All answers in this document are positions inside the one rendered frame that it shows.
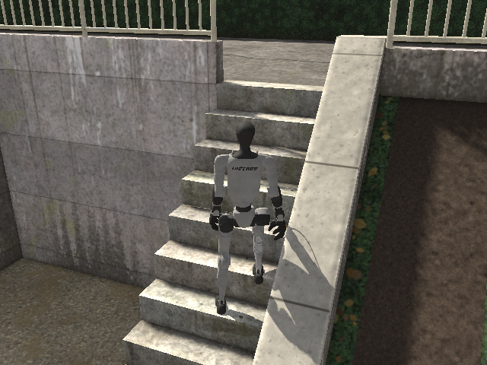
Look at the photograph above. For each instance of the stairs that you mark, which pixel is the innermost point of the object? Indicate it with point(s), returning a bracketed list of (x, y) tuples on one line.
[(180, 324)]

